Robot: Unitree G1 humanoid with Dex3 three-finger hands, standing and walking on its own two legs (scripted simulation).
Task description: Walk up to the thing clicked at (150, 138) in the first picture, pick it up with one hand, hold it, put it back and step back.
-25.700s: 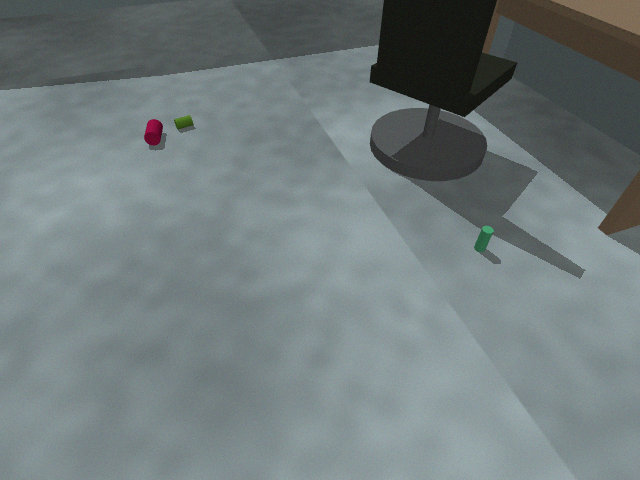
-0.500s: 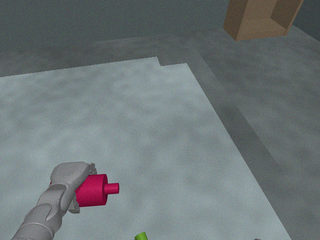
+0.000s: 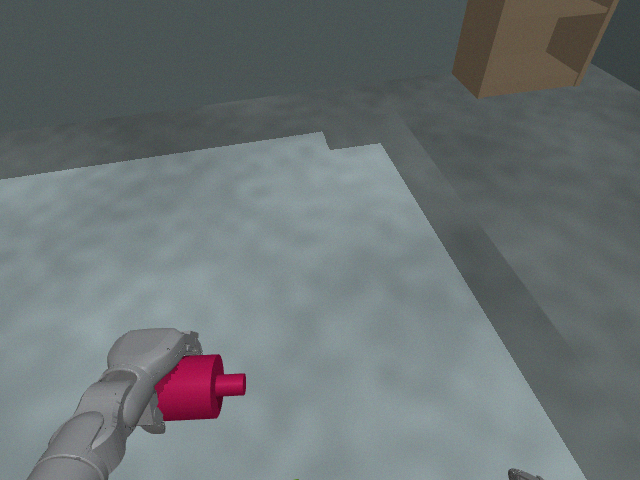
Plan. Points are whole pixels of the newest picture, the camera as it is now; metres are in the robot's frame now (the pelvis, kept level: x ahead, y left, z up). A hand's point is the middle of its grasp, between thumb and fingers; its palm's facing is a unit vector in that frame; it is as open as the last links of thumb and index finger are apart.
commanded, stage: hold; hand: left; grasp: from above
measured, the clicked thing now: (181, 387) +0.31 +0.20 -0.07
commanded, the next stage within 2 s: crouch in 1.26 s
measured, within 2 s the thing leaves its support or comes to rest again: neither
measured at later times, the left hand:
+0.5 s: hand (156, 393) +0.28 +0.22 -0.03, palm faces -0.45 -0.03 -0.89, open 11.1 cm
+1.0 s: hand (154, 394) +0.28 +0.22 -0.03, palm faces -0.47 -0.04 -0.88, open 11.1 cm
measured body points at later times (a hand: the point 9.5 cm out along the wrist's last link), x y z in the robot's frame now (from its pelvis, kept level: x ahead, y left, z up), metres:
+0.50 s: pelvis -0.01 +0.00 +0.01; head +0.00 -0.02 +0.46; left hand +0.30 +0.22 +0.02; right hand +0.13 -0.26 -0.11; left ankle +0.00 +0.11 -0.73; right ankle +0.02 -0.13 -0.73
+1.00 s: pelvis -0.01 +0.00 +0.01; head +0.00 -0.02 +0.46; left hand +0.30 +0.22 +0.02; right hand +0.14 -0.26 -0.10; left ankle +0.00 +0.11 -0.73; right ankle +0.02 -0.13 -0.73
